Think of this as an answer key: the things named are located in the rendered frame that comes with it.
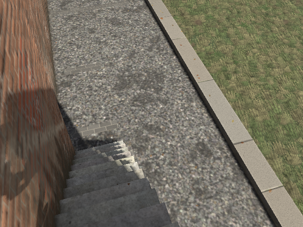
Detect stairs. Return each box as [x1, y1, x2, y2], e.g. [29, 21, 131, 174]
[54, 140, 180, 227]

